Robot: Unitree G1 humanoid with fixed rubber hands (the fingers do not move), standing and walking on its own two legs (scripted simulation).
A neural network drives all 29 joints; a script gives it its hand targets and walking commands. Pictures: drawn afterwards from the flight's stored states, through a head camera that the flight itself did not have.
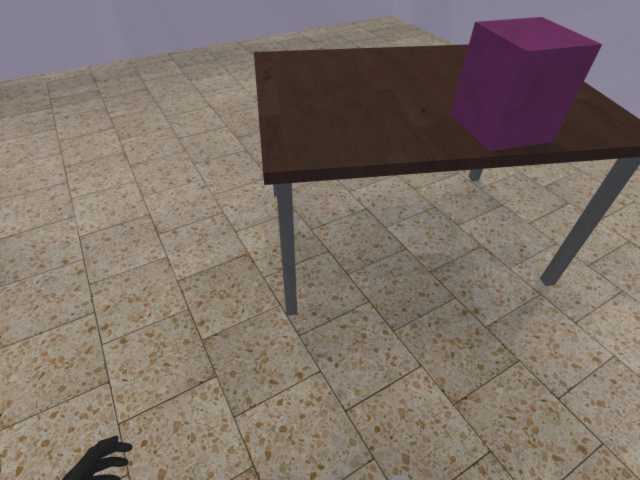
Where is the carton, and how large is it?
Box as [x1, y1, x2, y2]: [450, 17, 601, 150]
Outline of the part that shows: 601,44 542,17 475,22 450,114 489,150 553,141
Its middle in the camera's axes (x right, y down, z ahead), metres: +0.51 -0.41 +1.03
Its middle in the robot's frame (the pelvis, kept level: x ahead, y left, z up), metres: +1.06 -0.50 +0.05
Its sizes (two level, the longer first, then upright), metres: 0.210 0.200 0.250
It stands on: a table, 0.65 m high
